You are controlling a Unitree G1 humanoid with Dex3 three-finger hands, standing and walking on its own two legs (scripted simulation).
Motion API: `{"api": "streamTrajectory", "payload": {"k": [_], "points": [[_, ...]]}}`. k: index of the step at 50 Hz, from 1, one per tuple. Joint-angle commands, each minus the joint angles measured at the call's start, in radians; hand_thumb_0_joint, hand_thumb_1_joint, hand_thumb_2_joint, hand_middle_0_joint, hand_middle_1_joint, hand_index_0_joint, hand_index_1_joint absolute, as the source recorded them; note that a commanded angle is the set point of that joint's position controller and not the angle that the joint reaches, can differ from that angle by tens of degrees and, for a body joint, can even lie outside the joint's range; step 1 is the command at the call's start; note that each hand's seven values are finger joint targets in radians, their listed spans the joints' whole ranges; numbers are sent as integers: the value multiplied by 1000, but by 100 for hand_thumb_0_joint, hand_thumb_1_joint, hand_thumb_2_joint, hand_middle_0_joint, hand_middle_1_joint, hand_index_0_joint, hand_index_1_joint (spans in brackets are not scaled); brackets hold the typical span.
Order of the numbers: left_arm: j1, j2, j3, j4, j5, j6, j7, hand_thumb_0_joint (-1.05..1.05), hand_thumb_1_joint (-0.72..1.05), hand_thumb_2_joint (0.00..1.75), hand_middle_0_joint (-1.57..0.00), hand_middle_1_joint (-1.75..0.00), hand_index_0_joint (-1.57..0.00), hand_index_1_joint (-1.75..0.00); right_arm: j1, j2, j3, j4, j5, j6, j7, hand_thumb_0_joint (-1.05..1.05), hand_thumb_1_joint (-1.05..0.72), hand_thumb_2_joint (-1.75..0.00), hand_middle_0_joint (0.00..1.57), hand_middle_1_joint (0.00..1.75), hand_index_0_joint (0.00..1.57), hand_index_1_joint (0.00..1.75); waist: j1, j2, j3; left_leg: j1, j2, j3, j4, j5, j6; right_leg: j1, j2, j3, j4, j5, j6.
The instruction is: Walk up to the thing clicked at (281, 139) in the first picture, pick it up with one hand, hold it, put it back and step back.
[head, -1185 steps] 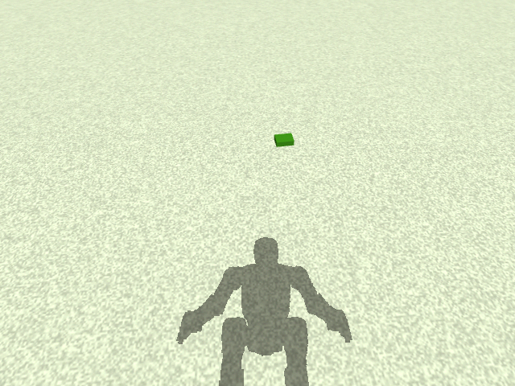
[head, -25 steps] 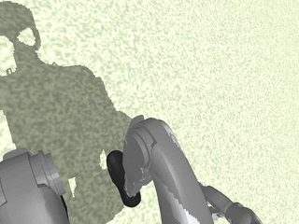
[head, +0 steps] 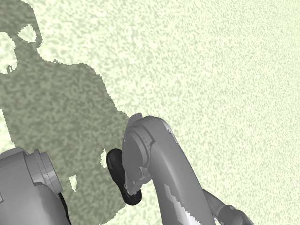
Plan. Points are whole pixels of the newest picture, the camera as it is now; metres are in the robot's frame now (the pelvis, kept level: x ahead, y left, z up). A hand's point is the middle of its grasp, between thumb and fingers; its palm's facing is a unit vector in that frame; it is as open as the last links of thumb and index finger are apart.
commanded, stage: close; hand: left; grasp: from above
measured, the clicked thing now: out of the picture +0.43 +0.34 -0.29
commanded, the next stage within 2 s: settle in 1.40 s
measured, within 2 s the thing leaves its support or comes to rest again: leaves its support in 1.84 s
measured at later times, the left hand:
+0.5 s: hand out of the picture +0.42 +0.34 -0.27, palm faces -0.50 -0.17 -0.85, open 13.2 cm
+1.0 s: hand out of the picture +0.42 +0.32 -0.27, palm faces -0.37 -0.11 -0.92, open 12.3 cm
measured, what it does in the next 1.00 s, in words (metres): stands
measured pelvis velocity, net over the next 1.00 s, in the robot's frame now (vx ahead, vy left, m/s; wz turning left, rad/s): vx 0.00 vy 0.00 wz -0.01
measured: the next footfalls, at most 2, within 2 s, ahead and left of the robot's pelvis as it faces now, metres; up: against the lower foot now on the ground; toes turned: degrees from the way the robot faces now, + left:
none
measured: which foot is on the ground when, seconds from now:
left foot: down 0.00-1.00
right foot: down 0.00-1.00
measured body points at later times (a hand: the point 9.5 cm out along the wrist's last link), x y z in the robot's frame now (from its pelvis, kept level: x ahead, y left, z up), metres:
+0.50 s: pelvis +0.01 +0.00 +0.00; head +0.28 +0.15 +0.33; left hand +0.44 +0.35 -0.22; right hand +0.09 -0.24 -0.05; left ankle +0.07 +0.12 -0.27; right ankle +0.12 -0.10 -0.27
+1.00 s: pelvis +0.00 +0.00 +0.01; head +0.27 +0.16 +0.33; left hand +0.43 +0.32 -0.22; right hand +0.09 -0.25 -0.04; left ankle +0.07 +0.12 -0.27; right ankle +0.12 -0.10 -0.27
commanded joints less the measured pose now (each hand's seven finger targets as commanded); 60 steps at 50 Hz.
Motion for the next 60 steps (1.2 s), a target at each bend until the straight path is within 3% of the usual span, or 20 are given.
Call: {"api": "streamTrajectory", "payload": {"k": [1,5,7,9,12,14,17,19,22,24,26,29,32,37,43,46,47,51,54,60], "points": [[-204,214,0,-107,52,50,166,0,-37,88,-7,-103,-11,-99,109,-355,-124,22,-21,-10,-28,0,-88,-89,20,30,20,30,-56,486,-587,431,25,71,-327,120,-31,304,73,-24,-240,98,-35],[-266,186,-2,-117,18,161,231,0,-38,88,-8,-100,-10,-97,106,-345,-145,39,-12,-25,-15,0,-88,-89,20,30,20,30,-68,520,-593,415,36,58,-337,111,-38,270,61,-6,-228,114,-32],[-291,148,-21,-100,-15,213,216,0,-41,90,-7,-99,-9,-97,128,-347,-153,40,-2,-40,0,0,-88,-89,20,30,20,30,-82,547,-570,414,38,48,-332,108,-35,231,44,-5,-208,126,-31],[-321,126,-22,-78,-52,255,163,0,-41,90,-7,-99,-9,-97,162,-358,-159,35,12,-50,12,0,-88,-89,20,30,20,30,-115,550,-573,429,36,37,-311,131,-28,210,39,-14,-190,160,-31],[-358,225,68,-37,-92,270,76,0,-37,87,-14,-93,-15,-92,189,-382,-166,35,38,-53,15,0,-89,-90,20,30,20,30,-102,553,-579,425,29,24,-315,184,-27,229,23,-19,-173,195,-34],[-328,212,68,-12,-106,258,9,0,-32,83,-18,-92,-19,-91,195,-366,-156,33,37,-58,20,0,-89,-90,20,30,20,30,-89,555,-586,433,22,25,-318,205,-30,248,24,-25,-170,195,-37],[-288,144,11,-35,-119,221,-81,0,-29,78,-15,-99,-19,-95,186,-351,-150,27,38,-61,20,0,-89,-90,20,30,20,30,-83,606,-631,533,20,15,-318,289,-48,258,22,-37,-150,236,-35],[-288,178,-6,-129,-117,183,-111,0,-27,75,-17,-100,-21,-95,194,-361,-153,23,41,-51,14,0,-89,-90,20,30,20,30,-65,676,-718,628,24,14,-319,393,-59,307,30,-39,-147,290,-36],[-247,139,-34,-64,-113,159,-144,0,-27,77,-19,-97,-23,-93,210,-351,-140,30,46,-20,12,0,-90,-90,20,30,20,30,-80,572,-668,469,11,61,-278,355,-29,381,38,-27,-177,317,-34],[-245,93,-57,-66,-125,118,-147,0,-27,81,-19,-97,-22,-94,228,-356,-118,10,34,-15,9,0,-89,-90,20,30,20,30,-107,464,-605,397,2,78,-243,315,-11,390,43,-29,-213,307,-28],[-215,159,-11,-83,-132,64,-127,0,-25,78,-20,-96,-24,-92,235,-371,-114,-2,45,-2,-5,0,-89,-90,20,30,20,30,-69,424,-600,372,-1,81,-251,284,-5,411,46,-29,-237,272,-29],[-176,185,12,-48,-91,6,-89,0,-19,73,-22,-95,-27,-90,218,-355,-94,-14,34,5,-12,0,-88,-89,20,30,20,30,-53,413,-619,381,1,75,-252,259,-5,416,55,-35,-220,246,-27],[-209,166,-9,-52,-60,-16,-25,0,-15,70,-24,-91,-29,-86,185,-343,-84,-22,12,0,-19,0,-88,-89,20,30,20,30,-76,422,-617,395,7,61,-270,180,-6,372,57,-44,-217,185,-25],[-237,213,-16,-110,8,33,87,0,-12,67,-28,-85,-32,-81,143,-362,-108,9,-20,-14,-41,0,-88,-89,20,30,20,30,-69,491,-579,425,20,64,-318,111,-25,311,67,-32,-241,95,-36],[-281,208,-1,-119,3,152,158,0,-8,66,-34,-75,-36,-72,149,-357,-133,30,-9,-33,-26,0,-88,-89,20,30,20,30,-75,536,-607,442,32,50,-321,144,-30,292,62,-14,-223,148,-35],[-297,193,-8,-100,-24,198,146,0,-6,62,-35,-72,-38,-69,147,-366,-138,28,7,-51,-10,0,-88,-89,20,30,20,30,-86,530,-594,436,32,37,-311,163,-28,264,46,-22,-194,180,-32],[-314,233,22,-103,-28,206,144,0,-5,62,-37,-70,-39,-68,143,-378,-142,13,15,-49,-9,0,-88,-89,20,30,20,30,-84,539,-616,440,33,35,-318,182,-28,280,47,-22,-196,196,-34],[-301,226,54,-18,-61,234,63,0,0,56,-42,-66,-44,-64,171,-368,-146,15,27,-61,9,0,-88,-90,20,30,20,30,-88,546,-554,423,27,30,-317,191,-32,251,31,-25,-171,197,-35],[-306,270,73,-37,-59,211,8,0,6,52,-47,-65,-49,-62,176,-371,-144,8,35,-55,8,0,-89,-90,20,30,20,30,-64,578,-608,454,19,33,-321,238,-35,285,33,-30,-163,220,-38],[-254,244,56,-24,-73,164,-63,0,16,52,-53,-67,-57,-63,216,-372,-139,-6,34,-34,6,0,-89,-90,20,30,20,30,-72,503,-596,405,8,64,-295,239,-16,346,35,-21,-198,224,-33]]}}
